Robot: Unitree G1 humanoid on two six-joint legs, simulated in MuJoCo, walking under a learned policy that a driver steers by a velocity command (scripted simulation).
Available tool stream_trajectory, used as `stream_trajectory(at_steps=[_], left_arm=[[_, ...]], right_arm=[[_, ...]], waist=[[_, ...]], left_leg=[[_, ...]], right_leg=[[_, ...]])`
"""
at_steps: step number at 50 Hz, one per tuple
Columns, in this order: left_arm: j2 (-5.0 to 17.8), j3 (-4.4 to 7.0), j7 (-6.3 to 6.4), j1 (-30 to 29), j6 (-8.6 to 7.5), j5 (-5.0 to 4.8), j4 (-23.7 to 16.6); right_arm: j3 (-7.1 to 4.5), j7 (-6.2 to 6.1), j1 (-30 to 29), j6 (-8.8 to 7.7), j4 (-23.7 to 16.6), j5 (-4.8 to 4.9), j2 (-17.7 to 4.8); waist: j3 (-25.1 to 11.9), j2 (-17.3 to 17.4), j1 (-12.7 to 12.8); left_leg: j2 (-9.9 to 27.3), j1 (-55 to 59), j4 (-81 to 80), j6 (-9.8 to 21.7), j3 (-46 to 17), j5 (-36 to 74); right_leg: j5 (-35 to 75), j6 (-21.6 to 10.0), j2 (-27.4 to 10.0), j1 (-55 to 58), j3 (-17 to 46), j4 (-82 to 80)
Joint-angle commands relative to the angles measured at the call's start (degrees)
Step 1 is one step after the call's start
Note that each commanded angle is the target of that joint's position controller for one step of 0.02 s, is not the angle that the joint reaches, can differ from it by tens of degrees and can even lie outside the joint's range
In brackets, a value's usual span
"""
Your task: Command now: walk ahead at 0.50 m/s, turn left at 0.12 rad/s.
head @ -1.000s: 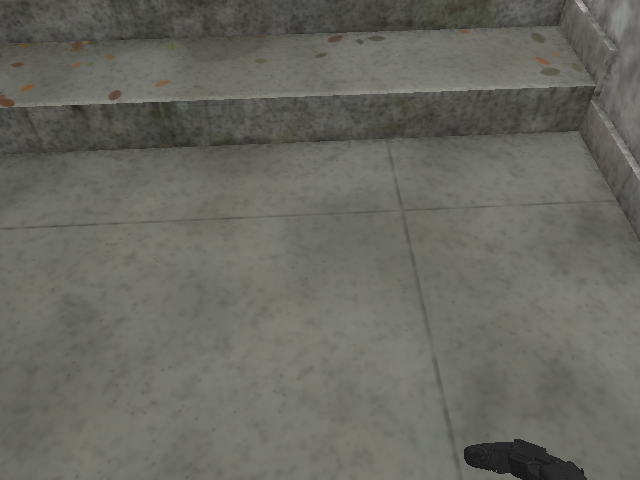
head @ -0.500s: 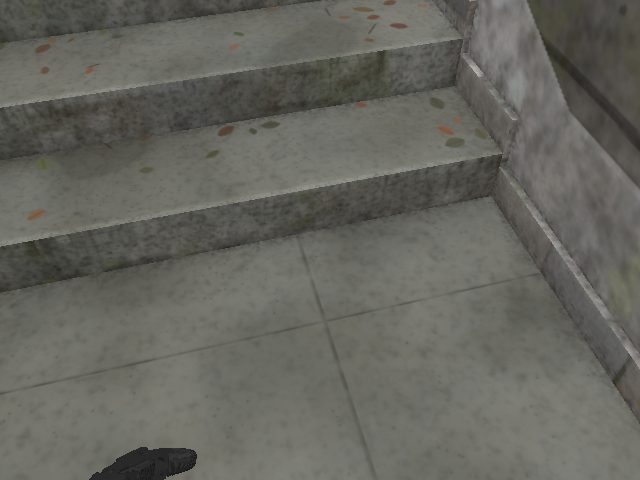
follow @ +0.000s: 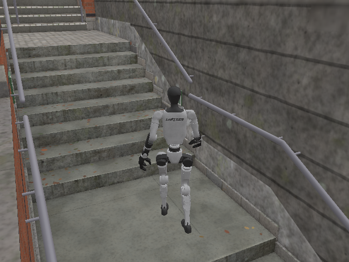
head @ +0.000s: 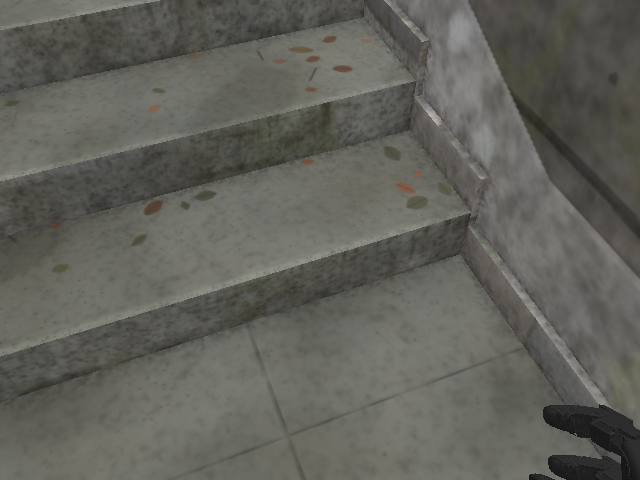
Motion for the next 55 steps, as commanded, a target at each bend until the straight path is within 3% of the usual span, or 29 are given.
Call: stream_trajectory(at_steps=[1,2,3,5,8,13,14,18,21,22,23,24,26,28,29,34,36,38,40,43,44,45,46,47,48,49,50,52,55], left_arm=[[1.5,-0.93,-0.79,7.7,-2.43,0.38,-4.5],[5.6,-0.38,-1.13,4.6,-3.41,0.00,-4.7],[8.1,0.00,-1.43,-4.3,-4.13,-0.34,-6.7],[6.8,0.02,-1.16,-9.6,-4.70,1.65,-9.0],[4.7,-0.24,-0.52,-9.2,-3.65,1.61,-11.4],[2.4,-1.86,-0.24,-19.1,-2.66,1.41,-14.8],[0.2,-3.06,-1.33,-18.0,0.00,3.18,-15.1],[3.7,-2.54,-1.24,-21.5,1.08,2.17,-17.3],[5.3,-1.95,-0.59,-14.8,-0.81,2.30,-15.9],[7.9,-1.09,0.19,-8.5,-1.79,2.97,-14.7],[13.6,0.44,0.79,-3.0,-1.82,3.73,-14.1],[15.1,1.47,0.67,-0.1,-0.99,3.45,-12.3],[7.3,0.00,-0.11,-3.0,-0.95,2.65,-12.1],[5.7,-0.61,-0.08,-4.7,-1.52,2.07,-10.7],[5.6,-0.49,-0.26,-4.3,-2.27,2.12,-10.0],[6.3,-0.05,-0.91,-2.0,-3.74,0.50,-7.0],[6.0,0.03,-1.34,-1.5,-3.24,1.06,-6.1],[6.8,-0.06,-1.24,-0.7,-2.71,0.35,-5.6],[6.5,-0.17,-0.93,1.7,-2.70,0.02,-4.3],[9.8,0.47,-0.39,1.0,-2.05,-0.92,-3.6],[9.8,0.37,-0.16,0.8,-1.61,-1.39,-3.5],[9.2,0.03,-0.25,1.8,-1.70,-1.43,-3.6],[2.0,-1.71,-0.45,1.8,-1.66,0.11,-6.9],[0.6,-2.58,-0.19,11.6,-0.01,-1.52,-5.0],[4.5,-1.84,0.19,9.3,1.33,-0.64,-2.4],[3.2,-2.27,0.09,5.7,1.59,-0.31,-2.8],[2.7,-2.43,0.34,4.2,1.82,0.60,-1.8],[3.4,-2.32,0.14,5.0,3.10,1.57,0.1],[2.0,-2.48,0.12,4.1,3.94,1.02,1.6]], right_arm=[[-5.13,0.62,21.7,0.03,1.8,-0.06,-15.8],[-4.12,0.22,20.4,0.74,0.8,1.17,-10.7],[-3.55,-0.33,16.9,1.41,-0.4,0.77,-8.3],[-3.27,-0.05,13.6,2.29,-1.3,-0.32,-8.9],[-2.65,0.45,13.6,2.91,-1.4,0.36,-6.6],[-4.44,-0.55,17.3,3.97,-1.0,1.01,-11.6],[-4.52,0.44,22.4,4.15,1.7,-0.69,-11.1],[-4.97,1.62,23.9,4.88,1.3,-0.92,-10.6],[-5.10,1.28,22.4,4.72,0.5,-1.25,-10.0],[-4.55,1.30,21.0,4.07,-0.3,-0.79,-7.8],[-3.48,1.12,22.7,3.58,-1.5,1.05,-4.3],[-3.57,0.87,23.0,3.87,-2.7,0.14,-6.9],[-3.75,1.29,19.6,4.98,-1.1,-1.75,-8.6],[-3.52,2.31,17.5,5.75,-1.7,-2.88,-7.3],[-3.02,2.63,16.6,6.22,-1.7,-3.46,-6.6],[-2.25,3.69,11.2,6.70,-4.3,-2.37,-4.9],[-1.91,4.13,9.1,6.44,-4.4,-1.95,-4.4],[-0.94,4.55,6.6,6.23,-5.1,-1.59,-2.1],[-0.92,4.40,4.5,6.28,-5.3,-2.93,-2.5],[-1.43,3.58,7.5,5.94,-4.0,-3.71,-4.1],[-1.71,3.19,12.6,5.23,-2.0,-4.34,-4.6],[-2.29,2.45,17.9,4.63,0.1,-4.52,-7.2],[-2.45,1.38,22.9,3.79,1.0,-4.57,-10.9],[-3.23,0.21,23.4,4.28,1.3,-1.36,-14.3],[-2.54,-0.03,20.7,4.95,1.0,0.16,-10.2],[-1.06,-0.22,16.0,5.05,1.3,0.10,-6.8],[0.10,-0.37,12.1,5.43,1.3,-0.39,-3.5],[0.47,-0.93,10.4,5.68,2.1,-0.02,-3.6],[0.01,-0.76,11.6,5.27,4.1,-0.29,-5.3]], waist=[[-19.7,20.5,-7.2],[-15.7,16.0,-8.6],[-8.0,7.5,-10.2],[-3.4,-2.4,-6.9],[-3.7,1.8,-3.4],[-2.0,3.0,-5.7],[-3.3,3.6,-6.6],[-1.3,5.9,-7.9],[-1.5,5.2,-4.0],[-4.6,0.6,-0.8],[-9.4,-9.2,1.0],[-9.4,-15.9,0.7],[-0.8,-5.6,-0.7],[3.2,-5.5,-2.8],[2.9,-5.0,-2.9],[2.9,-5.8,-3.8],[4.0,-6.0,-3.5],[3.8,-7.3,-3.4],[2.9,-8.8,-2.4],[0.7,-9.2,-4.7],[-2.3,-7.4,-7.3],[-6.4,-4.1,-8.8],[-13.5,6.0,-8.3],[-25.7,13.8,-5.1],[-21.7,5.0,-5.5],[-12.1,5.6,-3.6],[-7.2,3.6,-2.4],[-4.6,6.0,-0.9],[-5.2,4.5,-0.8]], left_leg=[[21.8,49.9,-7.5,19.6,-41.0,-6.8],[21.1,49.8,-11.5,18.8,-47.2,-19.2],[18.8,42.9,-11.6,15.9,-37.7,-16.0],[14.6,29.7,-12.2,14.4,-28.6,2.9],[9.8,22.1,-13.2,13.5,-21.7,10.1],[6.9,12.8,-13.6,11.3,-18.4,1.9],[5.0,13.8,-13.0,8.9,-17.4,-0.5],[6.1,15.8,-9.1,7.6,-22.9,-2.4],[4.7,12.8,-2.6,6.0,-25.3,-7.0],[2.1,7.1,5.9,4.0,-21.9,-8.5],[-4.6,-3.6,19.0,1.2,-11.8,-21.7],[-5.6,-11.6,27.7,1.1,-5.6,-33.3],[0.4,-13.4,33.6,1.1,-5.0,-27.2],[3.3,-10.6,31.9,0.3,-4.3,-22.7],[3.6,-10.0,32.5,-0.1,-3.6,-20.9],[4.8,-11.9,30.4,-0.9,-2.3,-10.5],[4.7,-10.5,25.0,-1.1,-1.2,-7.3],[3.3,-3.8,16.0,-0.8,2.0,-4.8],[0.9,0.6,10.4,0.0,4.2,-4.8],[-2.0,8.8,1.8,2.3,4.8,-5.1],[-3.3,17.0,-3.2,3.6,4.6,-1.0],[0.9,28.0,-3.9,4.4,1.1,11.3],[19.0,42.1,2.6,6.0,-16.0,45.5],[28.0,47.9,1.9,15.0,-25.9,61.2],[23.3,41.5,-0.8,13.9,-20.5,53.2],[19.7,33.6,-3.8,12.4,-16.5,45.7],[16.9,28.4,-6.5,10.1,-14.1,39.2],[13.9,20.7,-9.4,8.5,-9.2,37.0],[13.3,18.6,-11.5,8.6,-8.2,27.8]], right_leg=[[2.8,2.1,-0.2,-32.1,-5.2,39.7],[0.9,1.9,-3.4,-41.3,-1.8,46.4],[6.6,2.0,-5.7,-44.3,-2.0,47.6],[10.6,3.0,-8.3,-39.8,-3.7,41.5],[10.1,5.1,-9.7,-33.7,-5.0,30.8],[22.8,7.6,-7.5,-25.8,-6.7,7.0],[22.8,8.0,-6.7,-22.5,-9.6,5.6],[20.8,7.0,-5.8,-20.1,-8.5,-0.3],[15.4,4.5,-5.9,-8.1,-6.7,-7.4],[11.8,2.1,-12.1,2.6,-0.6,-9.7],[0.6,-1.7,-23.7,15.5,13.9,-14.0],[-6.2,-6.3,-30.3,15.4,29.4,-19.4],[-7.6,-6.3,-26.5,7.7,21.8,-20.4],[5.3,-5.5,-23.4,0.9,11.7,-23.1],[11.8,-5.5,-22.8,0.6,8.3,-23.6],[27.7,-5.4,-21.6,1.1,-4.4,-25.8],[36.2,-4.2,-19.6,0.8,-10.1,-24.5],[47.3,-2.9,-18.3,-1.4,-14.8,-21.2],[53.9,-1.3,-18.5,0.2,-16.0,-18.3],[63.4,0.2,-18.9,3.1,-15.9,-10.1],[63.2,1.1,-17.1,1.7,-17.4,-2.4],[49.5,2.1,-13.9,-4.9,-18.6,6.8],[2.6,3.4,-8.9,-18.0,-19.0,22.3],[-8.8,3.4,-6.2,-19.5,-9.8,31.1],[-4.9,3.1,-8.6,-18.2,-6.6,30.0],[-2.8,3.3,-9.3,-19.7,-6.9,27.8],[0.1,3.9,-10.7,-19.1,-7.0,24.3],[3.5,4.4,-9.7,-12.6,-8.5,20.8],[5.3,4.6,-8.5,-9.6,-8.8,16.8]])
